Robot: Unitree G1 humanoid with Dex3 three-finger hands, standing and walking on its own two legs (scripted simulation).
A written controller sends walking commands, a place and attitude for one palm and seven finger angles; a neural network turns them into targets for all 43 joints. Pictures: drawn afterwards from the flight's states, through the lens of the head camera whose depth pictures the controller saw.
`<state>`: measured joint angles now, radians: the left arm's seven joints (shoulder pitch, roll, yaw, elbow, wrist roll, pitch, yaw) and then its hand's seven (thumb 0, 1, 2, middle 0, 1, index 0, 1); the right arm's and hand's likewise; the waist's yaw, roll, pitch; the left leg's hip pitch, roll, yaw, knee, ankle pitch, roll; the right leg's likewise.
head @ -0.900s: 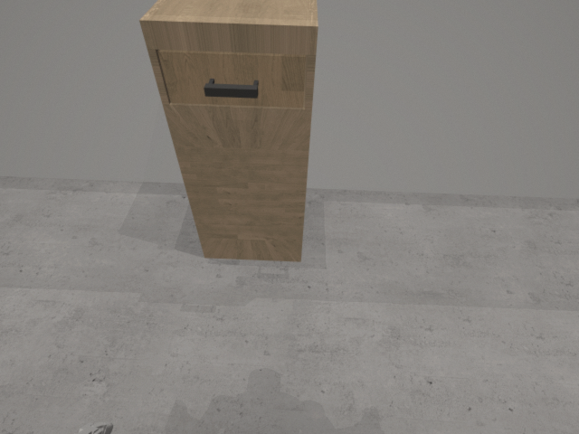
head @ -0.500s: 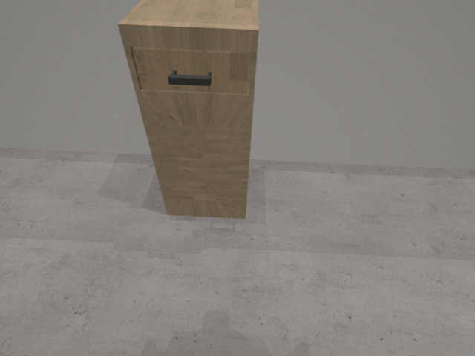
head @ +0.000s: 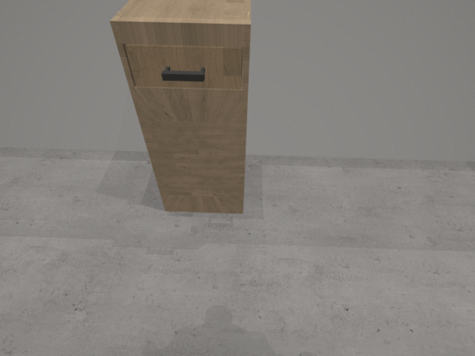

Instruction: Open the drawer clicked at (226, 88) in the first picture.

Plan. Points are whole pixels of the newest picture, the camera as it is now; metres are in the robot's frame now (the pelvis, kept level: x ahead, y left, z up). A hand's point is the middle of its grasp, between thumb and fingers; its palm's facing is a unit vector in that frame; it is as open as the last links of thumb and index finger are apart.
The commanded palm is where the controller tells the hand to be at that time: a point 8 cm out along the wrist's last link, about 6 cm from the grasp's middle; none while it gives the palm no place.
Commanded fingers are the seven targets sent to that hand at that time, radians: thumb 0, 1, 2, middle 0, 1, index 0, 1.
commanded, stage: look at it before walking up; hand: left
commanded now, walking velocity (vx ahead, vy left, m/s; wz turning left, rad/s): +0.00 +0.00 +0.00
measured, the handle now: (184, 72) +0.91 +0.23 +0.03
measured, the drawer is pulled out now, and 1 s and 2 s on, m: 0.00 0.00 0.00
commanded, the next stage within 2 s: take the last steps up to it in 0.54 s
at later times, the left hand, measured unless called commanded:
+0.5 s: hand out of the picture +0.08 +0.25 -0.15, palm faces -0.02 -0.94 -0.34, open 7.4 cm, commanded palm none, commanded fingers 0.00 0.90 0.90 -0.20 -0.30 -0.20 -0.30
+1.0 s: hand out of the picture +0.03 +0.21 -0.20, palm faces +0.04 -0.98 -0.17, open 7.4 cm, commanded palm none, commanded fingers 0.00 0.90 0.90 -0.20 -0.30 -0.20 -0.30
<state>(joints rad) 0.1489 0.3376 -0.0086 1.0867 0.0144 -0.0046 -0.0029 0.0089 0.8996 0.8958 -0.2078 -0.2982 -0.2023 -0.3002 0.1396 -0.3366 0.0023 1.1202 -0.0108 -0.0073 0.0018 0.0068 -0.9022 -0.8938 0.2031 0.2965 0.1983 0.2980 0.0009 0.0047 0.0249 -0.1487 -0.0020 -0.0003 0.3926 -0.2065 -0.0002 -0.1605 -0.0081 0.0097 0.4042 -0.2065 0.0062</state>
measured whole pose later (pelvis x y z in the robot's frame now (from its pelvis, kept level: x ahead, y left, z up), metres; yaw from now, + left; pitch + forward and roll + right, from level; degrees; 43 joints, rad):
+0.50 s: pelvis +0.01 +0.00 +0.00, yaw +0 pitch -2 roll +0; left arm 0.14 0.34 -0.01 1.08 0.01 -0.01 0.00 0.01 0.90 0.90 -0.21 -0.30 -0.20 -0.30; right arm 0.11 -0.34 0.01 1.11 -0.01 -0.01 0.00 0.01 -0.90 -0.89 0.20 0.30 0.20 0.30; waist 0.01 0.00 0.02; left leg -0.13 0.00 0.00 0.37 -0.21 0.00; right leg -0.14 0.00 0.01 0.38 -0.21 0.00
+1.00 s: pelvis +0.06 +0.03 -0.01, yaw +0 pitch -1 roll -1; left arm 0.37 0.21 0.02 1.11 0.02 0.01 -0.01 0.01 0.90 0.90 -0.21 -0.30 -0.20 -0.30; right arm 0.33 -0.20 0.00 1.12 -0.02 -0.03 0.00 0.01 -0.91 -0.89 0.20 0.30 0.20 0.30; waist 0.01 -0.03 -0.02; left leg -0.16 0.01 0.07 0.58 -0.39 0.03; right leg -0.18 -0.03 0.00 0.62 -0.41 0.00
